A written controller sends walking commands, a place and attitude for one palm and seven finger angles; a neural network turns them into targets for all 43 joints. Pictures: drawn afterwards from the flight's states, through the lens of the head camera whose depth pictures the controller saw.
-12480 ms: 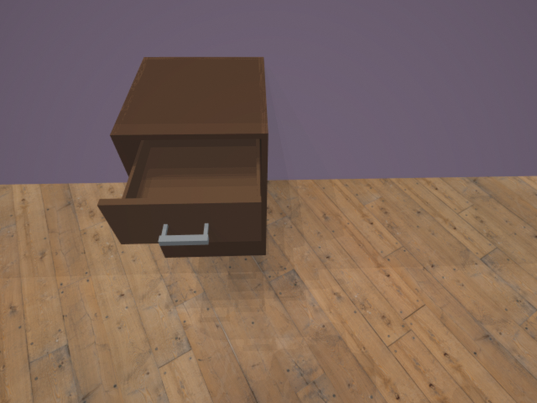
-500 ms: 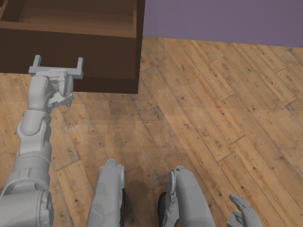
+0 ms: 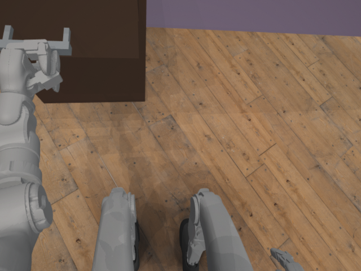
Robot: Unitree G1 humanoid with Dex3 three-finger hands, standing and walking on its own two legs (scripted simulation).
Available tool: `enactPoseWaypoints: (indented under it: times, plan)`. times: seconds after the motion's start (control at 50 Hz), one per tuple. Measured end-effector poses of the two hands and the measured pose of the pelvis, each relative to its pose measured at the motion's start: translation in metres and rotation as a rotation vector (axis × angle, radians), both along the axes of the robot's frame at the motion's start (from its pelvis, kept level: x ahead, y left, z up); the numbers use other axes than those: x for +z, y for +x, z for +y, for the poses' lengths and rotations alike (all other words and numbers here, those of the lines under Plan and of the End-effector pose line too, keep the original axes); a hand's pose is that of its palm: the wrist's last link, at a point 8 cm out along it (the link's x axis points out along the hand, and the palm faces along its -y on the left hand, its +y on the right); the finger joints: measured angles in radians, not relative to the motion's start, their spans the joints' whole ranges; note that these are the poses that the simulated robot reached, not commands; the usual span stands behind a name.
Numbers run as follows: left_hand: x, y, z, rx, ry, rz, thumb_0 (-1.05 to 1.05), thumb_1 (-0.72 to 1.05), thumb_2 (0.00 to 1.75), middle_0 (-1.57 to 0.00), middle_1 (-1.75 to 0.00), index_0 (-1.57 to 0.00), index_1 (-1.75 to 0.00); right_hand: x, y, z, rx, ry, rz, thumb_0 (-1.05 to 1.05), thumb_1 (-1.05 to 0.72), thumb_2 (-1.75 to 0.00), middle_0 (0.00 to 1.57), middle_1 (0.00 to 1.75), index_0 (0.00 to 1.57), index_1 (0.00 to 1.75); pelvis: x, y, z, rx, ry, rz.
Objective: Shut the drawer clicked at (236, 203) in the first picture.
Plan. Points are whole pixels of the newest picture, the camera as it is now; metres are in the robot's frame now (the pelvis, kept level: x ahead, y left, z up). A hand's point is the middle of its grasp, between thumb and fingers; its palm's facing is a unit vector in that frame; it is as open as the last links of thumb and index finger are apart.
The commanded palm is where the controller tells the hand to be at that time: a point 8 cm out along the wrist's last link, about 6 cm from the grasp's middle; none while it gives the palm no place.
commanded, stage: push the drawer shut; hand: left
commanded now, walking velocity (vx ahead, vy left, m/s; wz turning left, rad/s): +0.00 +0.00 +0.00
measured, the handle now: (37, 39) +0.56 +0.29 +0.03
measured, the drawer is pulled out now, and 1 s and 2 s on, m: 0.13 0.01 0.00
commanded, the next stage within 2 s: pull the fist back off the drawer in 1.20 s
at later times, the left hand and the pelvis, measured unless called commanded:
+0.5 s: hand (56, 48) +0.55 +0.25 +0.02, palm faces +0.07 -1.00 -0.07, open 2.9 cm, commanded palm +0.58 +0.25 +0.03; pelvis +0.00 +0.00 -0.01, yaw -1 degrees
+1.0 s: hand (58, 24) +0.61 +0.26 +0.02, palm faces +0.07 -1.00 -0.07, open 2.9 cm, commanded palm +0.65 +0.24 +0.03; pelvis +0.00 +0.01 -0.03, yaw -4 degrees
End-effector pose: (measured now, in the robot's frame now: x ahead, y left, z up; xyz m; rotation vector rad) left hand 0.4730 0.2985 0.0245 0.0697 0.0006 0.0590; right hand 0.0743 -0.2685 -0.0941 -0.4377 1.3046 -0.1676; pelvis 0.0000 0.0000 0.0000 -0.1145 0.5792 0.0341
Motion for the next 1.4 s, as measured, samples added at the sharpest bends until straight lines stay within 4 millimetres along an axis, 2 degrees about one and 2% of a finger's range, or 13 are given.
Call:
enactPoseWaypoints:
  times: [0.54, 1.1, 1.24, 1.4]
  plan:
    - [0.003, 0.057, 0.007, 0.012, -0.005, 0.007, -0.03, 0.66, 0.9, -1.4, -1.6, -1.4, -1.6, -0.002, -0.025, 0.001, -0.041, -0.022, 0.097, 0.0, -0.9, -0.9, 0.2, 0.3, 0.21, 0.3, -0.01, 0.002, 0.0, -0.011, -0.022, 0.043]
    - [0.002, 0.124, 0.014, 0.013, 0.0, 0.007, -0.04, 0.65, 0.89, -1.4, -1.6, -1.4, -1.6, -0.001, -0.087, 0.021, -0.148, -0.049, 0.251, 0.0, -0.9, -0.9, 0.2, 0.3, 0.21, 0.3, -0.028, -0.002, 0.008, -0.029, -0.055, 0.099]
    - [0.002, 0.13, 0.02, 0.01, 0.001, 0.011, -0.05, 0.59, 0.88, -1.4, -1.6, -1.4, -1.6, -0.001, -0.098, 0.03, -0.162, -0.038, 0.288, 0.0, -0.9, -0.9, 0.2, 0.3, 0.21, 0.3, -0.031, -0.004, 0.01, -0.032, -0.058, 0.105]
    - [0.004, 0.131, 0.023, 0.015, 0.004, 0.018, -0.04, 0.55, 0.87, -1.4, -1.6, -1.4, -1.6, 0.001, -0.102, 0.032, -0.163, -0.043, 0.286, 0.0, -0.9, -0.9, 0.2, 0.3, 0.21, 0.3, -0.031, -0.008, 0.011, -0.029, -0.065, 0.104]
